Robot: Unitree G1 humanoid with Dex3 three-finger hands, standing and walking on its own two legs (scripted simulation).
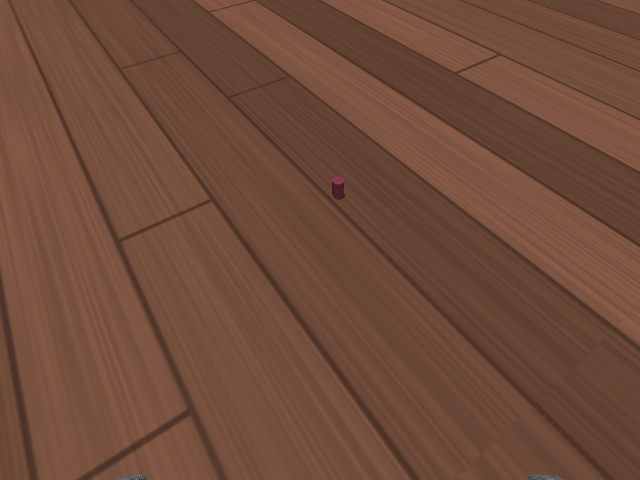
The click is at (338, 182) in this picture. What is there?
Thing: low tin
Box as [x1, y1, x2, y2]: [332, 176, 343, 196]
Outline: 336,176 332,179 332,193 338,196 341,195 343,192 343,179 339,176
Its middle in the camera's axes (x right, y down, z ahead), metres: +0.09 -0.25 +1.77
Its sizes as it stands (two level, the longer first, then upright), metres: 0.055 0.055 0.076
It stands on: the floor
